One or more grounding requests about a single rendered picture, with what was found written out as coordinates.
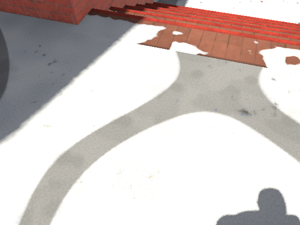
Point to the stairs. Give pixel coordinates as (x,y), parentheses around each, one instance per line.
(215,19)

